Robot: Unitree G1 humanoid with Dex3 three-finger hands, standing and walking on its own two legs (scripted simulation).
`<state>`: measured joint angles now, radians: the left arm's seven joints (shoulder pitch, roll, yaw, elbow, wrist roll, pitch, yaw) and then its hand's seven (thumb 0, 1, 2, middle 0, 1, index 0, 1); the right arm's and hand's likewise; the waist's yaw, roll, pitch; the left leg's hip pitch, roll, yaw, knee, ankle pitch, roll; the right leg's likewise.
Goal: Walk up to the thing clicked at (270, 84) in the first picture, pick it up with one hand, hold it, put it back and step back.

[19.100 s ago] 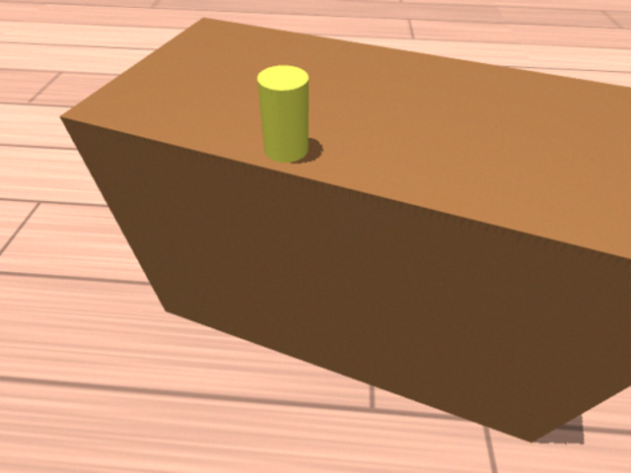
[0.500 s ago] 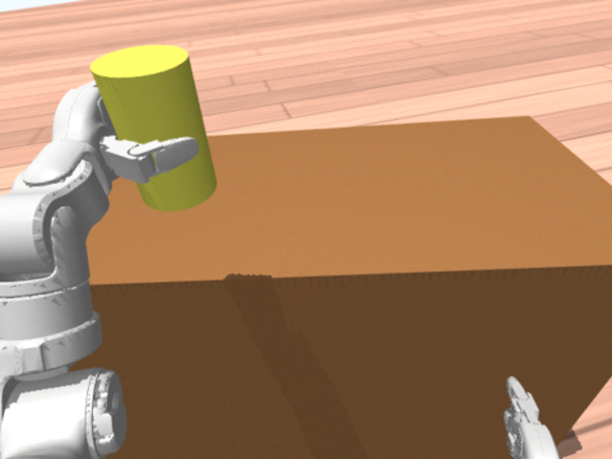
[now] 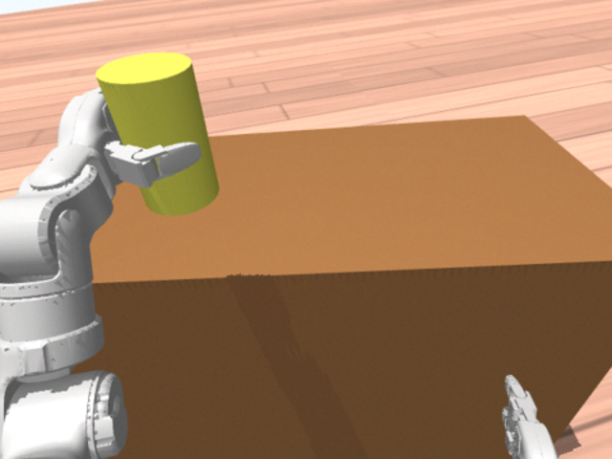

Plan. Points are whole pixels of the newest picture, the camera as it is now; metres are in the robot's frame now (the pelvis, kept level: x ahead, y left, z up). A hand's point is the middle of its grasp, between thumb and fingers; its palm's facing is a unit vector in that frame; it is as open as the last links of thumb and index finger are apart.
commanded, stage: crouch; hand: left
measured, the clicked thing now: (166, 137) +0.34 +0.15 +0.32
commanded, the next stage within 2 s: lower in 1.06 s
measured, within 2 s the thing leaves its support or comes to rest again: neither
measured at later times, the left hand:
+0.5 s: hand (181, 187) +0.41 +0.18 +0.22, palm faces +0.22 -0.97 +0.00, open 11.5 cm
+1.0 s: hand (186, 189) +0.45 +0.19 +0.19, palm faces +0.22 -0.98 +0.00, open 11.5 cm
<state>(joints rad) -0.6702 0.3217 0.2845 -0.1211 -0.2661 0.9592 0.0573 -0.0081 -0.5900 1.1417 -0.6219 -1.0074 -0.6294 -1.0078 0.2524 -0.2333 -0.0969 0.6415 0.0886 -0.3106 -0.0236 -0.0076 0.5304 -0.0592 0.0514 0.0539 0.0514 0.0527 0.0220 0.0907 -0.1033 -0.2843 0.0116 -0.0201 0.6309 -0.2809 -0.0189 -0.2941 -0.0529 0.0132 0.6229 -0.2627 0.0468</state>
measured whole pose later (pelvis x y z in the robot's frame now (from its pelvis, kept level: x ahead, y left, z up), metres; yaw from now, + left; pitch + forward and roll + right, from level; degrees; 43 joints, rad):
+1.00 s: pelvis +0.03 +0.01 +0.00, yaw -1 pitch +2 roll -1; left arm -0.63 0.30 0.30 0.39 -0.15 0.40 0.05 -0.01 -0.57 1.13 -0.62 -1.00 -0.63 -1.00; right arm 0.28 -0.20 -0.05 0.64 0.02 -0.34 -0.07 -0.01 0.54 -0.05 0.06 0.05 0.06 0.05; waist -0.02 0.05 -0.04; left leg -0.37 0.02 0.00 0.65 -0.32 -0.01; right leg -0.37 -0.04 0.03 0.61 -0.28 0.06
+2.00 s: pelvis +0.03 +0.01 +0.00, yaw -1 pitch +5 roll -1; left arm -0.60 0.32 0.30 0.70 -0.15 -0.03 0.01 -0.01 -0.55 1.01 -0.66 -0.93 -0.67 -0.93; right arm 0.26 -0.21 -0.04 0.56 0.01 -0.18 -0.07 -0.01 0.51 -0.05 0.06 0.05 0.05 0.05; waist -0.05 0.02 -0.05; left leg -0.45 0.03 -0.01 0.69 -0.34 -0.02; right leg -0.45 -0.03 0.02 0.63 -0.29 0.05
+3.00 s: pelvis +0.04 +0.00 +0.00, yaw -1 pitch +7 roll -1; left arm -0.96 0.73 0.43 1.01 -0.12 0.11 -0.20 -0.01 -0.54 0.23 -0.20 -0.24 -0.22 -0.24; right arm 0.24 -0.24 -0.01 0.57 0.04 -0.14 -0.08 -0.01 0.55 -0.05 0.06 0.05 0.06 0.05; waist -0.07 0.02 -0.09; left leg -0.45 0.04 -0.03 0.64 -0.32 -0.02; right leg -0.44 -0.03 0.00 0.59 -0.27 0.04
